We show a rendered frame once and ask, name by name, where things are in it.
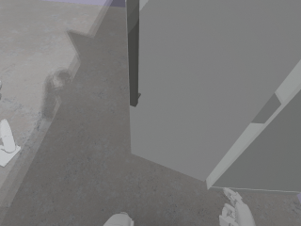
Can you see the left robot thigh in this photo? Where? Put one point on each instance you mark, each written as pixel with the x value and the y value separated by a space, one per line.
pixel 120 220

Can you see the robot left hand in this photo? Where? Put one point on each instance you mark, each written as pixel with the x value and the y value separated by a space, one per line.
pixel 10 149

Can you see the robot right hand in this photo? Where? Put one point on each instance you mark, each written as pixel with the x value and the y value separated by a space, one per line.
pixel 240 214

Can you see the fridge door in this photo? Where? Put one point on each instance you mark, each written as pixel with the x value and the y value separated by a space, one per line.
pixel 206 68

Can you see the handle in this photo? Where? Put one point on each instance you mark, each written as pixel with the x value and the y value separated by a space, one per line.
pixel 132 9

